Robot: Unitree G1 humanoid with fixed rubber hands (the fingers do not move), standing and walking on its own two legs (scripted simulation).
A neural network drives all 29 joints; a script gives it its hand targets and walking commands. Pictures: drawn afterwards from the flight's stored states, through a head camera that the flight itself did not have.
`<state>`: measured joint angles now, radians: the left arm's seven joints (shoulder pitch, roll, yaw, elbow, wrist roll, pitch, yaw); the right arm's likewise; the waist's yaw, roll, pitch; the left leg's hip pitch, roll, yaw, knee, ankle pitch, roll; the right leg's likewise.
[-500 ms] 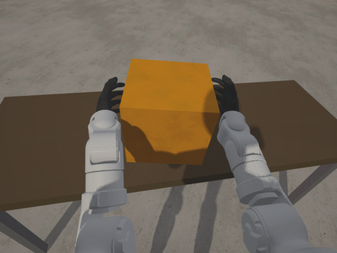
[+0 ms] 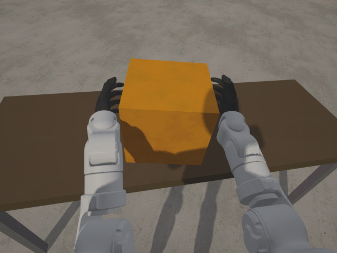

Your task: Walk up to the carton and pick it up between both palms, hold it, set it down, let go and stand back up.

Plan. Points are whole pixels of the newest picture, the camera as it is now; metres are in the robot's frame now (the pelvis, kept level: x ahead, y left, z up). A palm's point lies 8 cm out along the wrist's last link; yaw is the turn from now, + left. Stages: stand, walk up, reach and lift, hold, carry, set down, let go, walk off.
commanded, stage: hold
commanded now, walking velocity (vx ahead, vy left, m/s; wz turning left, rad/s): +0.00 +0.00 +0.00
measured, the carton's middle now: (166, 112) +0.40 +0.00 +0.13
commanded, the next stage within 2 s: set down in 0.66 s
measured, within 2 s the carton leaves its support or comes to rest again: neither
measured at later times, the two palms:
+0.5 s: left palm (106, 113) +0.36 +0.14 +0.17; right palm (229, 110) +0.36 -0.14 +0.17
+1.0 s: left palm (103, 118) +0.36 +0.15 +0.15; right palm (224, 115) +0.36 -0.13 +0.15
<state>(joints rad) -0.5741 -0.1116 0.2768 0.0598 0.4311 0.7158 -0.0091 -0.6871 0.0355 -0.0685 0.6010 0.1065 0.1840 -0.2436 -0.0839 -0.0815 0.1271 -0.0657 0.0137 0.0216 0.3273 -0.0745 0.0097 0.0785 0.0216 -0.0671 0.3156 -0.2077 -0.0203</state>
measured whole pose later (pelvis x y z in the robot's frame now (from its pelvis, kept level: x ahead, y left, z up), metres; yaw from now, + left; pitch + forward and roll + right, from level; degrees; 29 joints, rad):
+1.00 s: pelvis +0.00 +0.00 +0.00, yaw -1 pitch -10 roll +0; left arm -0.52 -0.13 0.28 0.13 0.42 0.56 -0.02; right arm -0.61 0.09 -0.13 0.60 0.02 0.06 -0.23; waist -0.05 -0.08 0.11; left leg -0.06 0.01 0.03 0.31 -0.07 0.01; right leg 0.07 0.01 -0.06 0.32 -0.21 -0.02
